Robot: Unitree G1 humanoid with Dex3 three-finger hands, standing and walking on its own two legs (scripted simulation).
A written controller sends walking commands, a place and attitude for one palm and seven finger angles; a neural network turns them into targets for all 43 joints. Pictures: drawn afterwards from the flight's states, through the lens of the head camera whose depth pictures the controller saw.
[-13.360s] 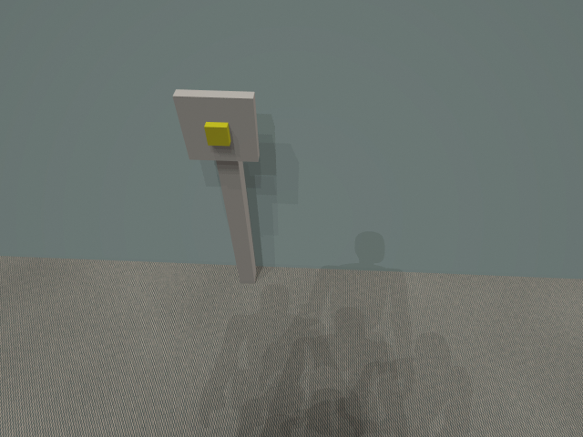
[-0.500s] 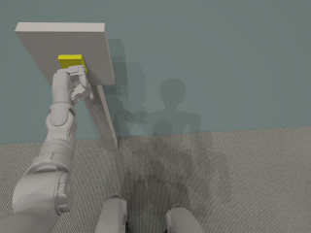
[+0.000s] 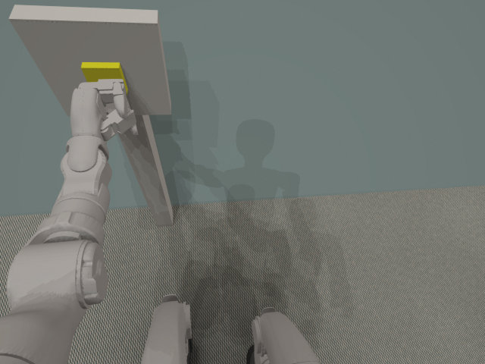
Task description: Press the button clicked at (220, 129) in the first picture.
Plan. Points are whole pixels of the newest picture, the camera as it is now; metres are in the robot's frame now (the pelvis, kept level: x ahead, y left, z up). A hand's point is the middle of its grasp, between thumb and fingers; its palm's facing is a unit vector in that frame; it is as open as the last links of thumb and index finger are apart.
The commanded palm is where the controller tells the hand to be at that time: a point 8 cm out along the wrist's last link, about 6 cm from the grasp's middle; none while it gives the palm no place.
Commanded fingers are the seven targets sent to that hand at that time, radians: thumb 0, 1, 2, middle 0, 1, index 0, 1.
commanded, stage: pull the fist back off the button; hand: left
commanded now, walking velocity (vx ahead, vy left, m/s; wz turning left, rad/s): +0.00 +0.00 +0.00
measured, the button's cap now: (106, 75) +0.55 +0.19 +0.11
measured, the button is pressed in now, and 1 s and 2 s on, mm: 7 0 0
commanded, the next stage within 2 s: draw the hand back to the body in 1.08 s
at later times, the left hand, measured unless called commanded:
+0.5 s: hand (131, 120) +0.49 +0.15 +0.07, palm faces +0.07 -1.00 -0.01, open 3.3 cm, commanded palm +0.45 +0.19 +0.07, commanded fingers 0.00 0.90 0.90 -1.30 -1.50 -1.30 -1.50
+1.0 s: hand (121, 165) +0.41 +0.16 +0.07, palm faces +0.05 -1.00 +0.00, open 3.1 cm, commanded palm +0.38 +0.20 +0.07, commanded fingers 0.00 0.90 0.90 -1.30 -1.50 -1.30 -1.50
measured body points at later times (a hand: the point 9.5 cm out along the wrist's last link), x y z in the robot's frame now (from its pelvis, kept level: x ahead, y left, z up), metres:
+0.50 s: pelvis +0.01 +0.01 +0.01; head +0.12 +0.02 +0.45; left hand +0.48 +0.21 +0.07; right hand +0.04 -0.25 -0.11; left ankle +0.11 +0.12 -0.61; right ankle +0.01 -0.12 -0.61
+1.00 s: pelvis +0.05 +0.00 +0.03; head +0.13 +0.01 +0.47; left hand +0.40 +0.21 +0.07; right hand +0.18 -0.26 -0.07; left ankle +0.11 +0.12 -0.61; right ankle +0.01 -0.12 -0.61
